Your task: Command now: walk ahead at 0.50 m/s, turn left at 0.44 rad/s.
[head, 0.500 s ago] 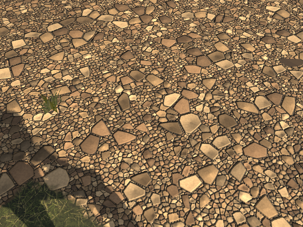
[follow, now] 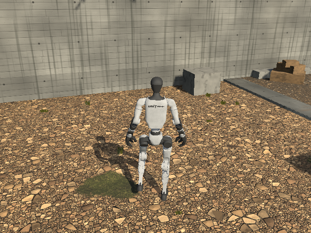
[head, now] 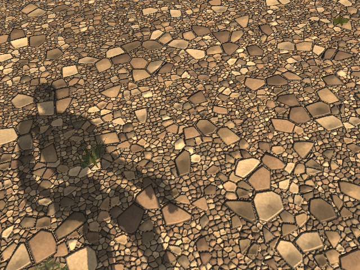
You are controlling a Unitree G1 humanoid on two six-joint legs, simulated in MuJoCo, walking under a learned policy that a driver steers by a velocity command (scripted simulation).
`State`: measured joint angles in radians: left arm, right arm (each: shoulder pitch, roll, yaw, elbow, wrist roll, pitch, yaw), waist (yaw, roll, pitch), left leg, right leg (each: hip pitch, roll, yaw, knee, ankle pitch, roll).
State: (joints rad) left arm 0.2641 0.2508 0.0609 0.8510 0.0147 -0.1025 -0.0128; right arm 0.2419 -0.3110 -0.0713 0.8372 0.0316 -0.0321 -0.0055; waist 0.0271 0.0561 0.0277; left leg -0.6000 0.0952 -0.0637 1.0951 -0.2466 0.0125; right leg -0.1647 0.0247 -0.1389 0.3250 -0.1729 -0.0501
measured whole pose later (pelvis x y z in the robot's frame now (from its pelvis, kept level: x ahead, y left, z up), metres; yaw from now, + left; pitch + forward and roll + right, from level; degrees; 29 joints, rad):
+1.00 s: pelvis +0.45 +0.10 -0.01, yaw +11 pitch +2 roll +1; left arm 0.16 0.28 0.06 0.75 0.01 0.00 0.00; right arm 0.13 -0.29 -0.06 0.73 -0.01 0.02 -0.04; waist 0.03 0.01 0.06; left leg -0.50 -0.02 -0.08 0.95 -0.44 -0.05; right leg -0.42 0.08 0.09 0.45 -0.06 -0.06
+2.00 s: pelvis +0.48 +0.12 -0.01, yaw -10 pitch -1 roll -1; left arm 0.13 0.23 0.02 0.80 0.01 0.01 0.00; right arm 0.22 -0.26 -0.04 0.83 -0.01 0.01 -0.02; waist -0.01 -0.01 0.02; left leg -0.21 0.04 -0.01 0.52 -0.29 -0.03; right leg -0.22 0.03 0.02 0.50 -0.26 -0.01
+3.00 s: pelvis +0.62 +0.09 +0.00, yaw -10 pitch +1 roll +0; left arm 0.48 0.19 0.02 1.09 0.00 -0.08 0.01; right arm 0.04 -0.26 -0.04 0.86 0.03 -0.09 0.03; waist 0.09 0.03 0.02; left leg -0.63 0.08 0.03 0.72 -0.08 0.01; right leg 0.10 0.02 -0.01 0.18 -0.31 -0.03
